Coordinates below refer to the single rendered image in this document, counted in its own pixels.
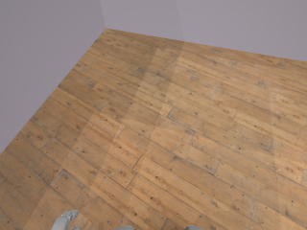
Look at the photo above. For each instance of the robot left hand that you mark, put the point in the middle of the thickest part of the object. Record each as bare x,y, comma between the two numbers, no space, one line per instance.
65,218

